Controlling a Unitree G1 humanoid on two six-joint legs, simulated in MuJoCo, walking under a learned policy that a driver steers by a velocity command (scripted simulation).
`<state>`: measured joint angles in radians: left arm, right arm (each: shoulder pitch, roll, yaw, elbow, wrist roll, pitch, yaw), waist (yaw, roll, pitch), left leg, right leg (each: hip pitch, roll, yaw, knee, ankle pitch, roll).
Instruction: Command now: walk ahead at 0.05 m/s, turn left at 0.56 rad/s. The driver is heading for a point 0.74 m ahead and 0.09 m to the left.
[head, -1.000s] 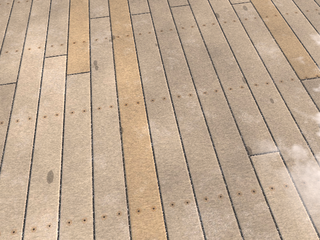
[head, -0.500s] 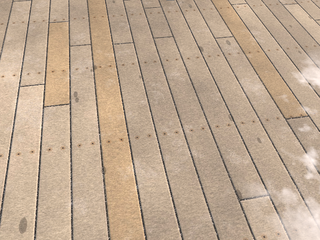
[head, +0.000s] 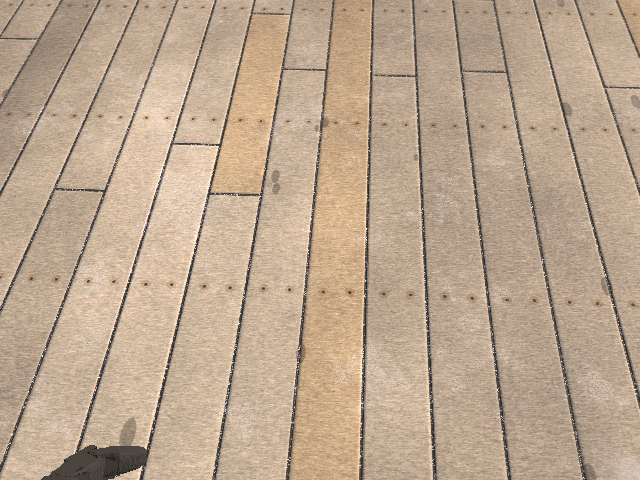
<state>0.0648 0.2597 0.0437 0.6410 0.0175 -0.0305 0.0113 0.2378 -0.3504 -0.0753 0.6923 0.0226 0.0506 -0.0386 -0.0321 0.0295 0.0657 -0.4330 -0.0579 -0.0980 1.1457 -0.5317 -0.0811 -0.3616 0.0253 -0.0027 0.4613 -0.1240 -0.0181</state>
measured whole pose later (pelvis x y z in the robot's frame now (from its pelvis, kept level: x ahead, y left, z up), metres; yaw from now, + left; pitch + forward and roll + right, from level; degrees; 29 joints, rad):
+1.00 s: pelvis +0.13 +0.06 +0.01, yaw +20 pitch +2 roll +0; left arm 0.41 0.26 0.04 0.84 -0.01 -0.07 0.00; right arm 0.20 -0.31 -0.05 0.64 0.01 -0.06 0.02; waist 0.07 0.04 0.01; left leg -0.61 0.06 -0.02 0.86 -0.17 -0.02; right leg -0.01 0.01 0.00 0.26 -0.28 -0.01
